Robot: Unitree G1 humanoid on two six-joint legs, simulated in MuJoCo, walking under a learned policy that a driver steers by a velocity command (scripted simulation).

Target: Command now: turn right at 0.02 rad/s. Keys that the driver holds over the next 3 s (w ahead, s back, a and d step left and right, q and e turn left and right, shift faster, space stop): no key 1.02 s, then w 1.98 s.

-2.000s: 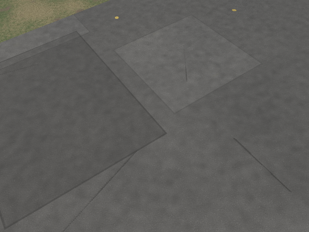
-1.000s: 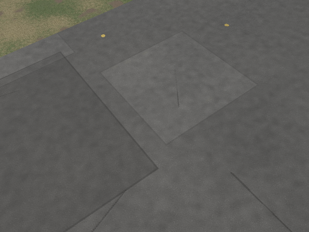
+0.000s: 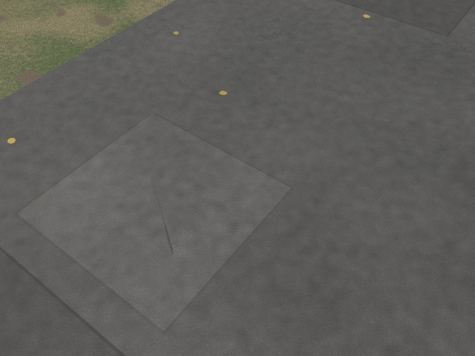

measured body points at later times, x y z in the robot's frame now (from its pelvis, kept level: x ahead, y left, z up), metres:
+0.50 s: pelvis +0.01 +0.00 +0.00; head +0.01 +0.00 +0.45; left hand +0.10 +0.26 -0.13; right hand +0.06 -0.27 -0.14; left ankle +0.00 +0.14 -0.73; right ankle +0.00 -0.11 -0.73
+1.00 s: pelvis +0.00 +0.00 +0.00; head +0.01 +0.00 +0.45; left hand +0.04 +0.25 -0.14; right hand +0.01 -0.25 -0.15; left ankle +0.00 +0.14 -0.73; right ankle +0.00 -0.11 -0.73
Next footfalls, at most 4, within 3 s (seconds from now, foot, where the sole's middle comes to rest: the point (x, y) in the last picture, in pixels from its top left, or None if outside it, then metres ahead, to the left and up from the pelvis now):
1.72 right None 0.44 -0.09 -0.77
2.26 left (195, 281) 0.75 0.16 -0.77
2.82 right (263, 199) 1.07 -0.07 -0.77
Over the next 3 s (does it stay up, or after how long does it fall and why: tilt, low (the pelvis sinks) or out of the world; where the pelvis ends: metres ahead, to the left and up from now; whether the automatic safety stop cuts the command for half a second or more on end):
stays up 0.99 0.01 0.01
